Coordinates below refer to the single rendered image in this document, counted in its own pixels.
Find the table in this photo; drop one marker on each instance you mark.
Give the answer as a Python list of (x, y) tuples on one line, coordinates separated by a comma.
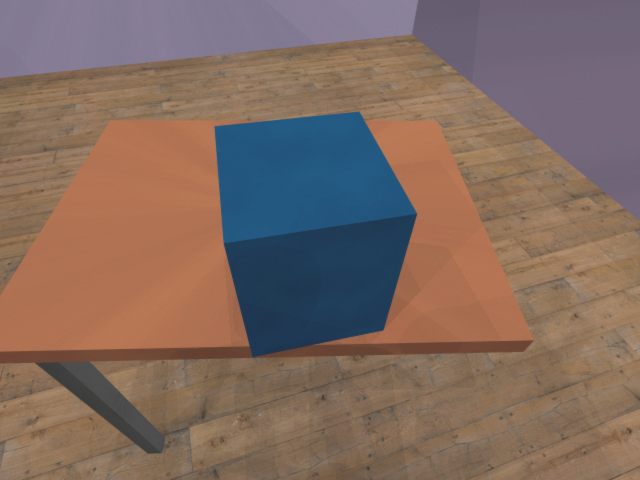
[(131, 265)]

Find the carton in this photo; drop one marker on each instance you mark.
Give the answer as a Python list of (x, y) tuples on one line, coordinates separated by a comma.
[(315, 227)]

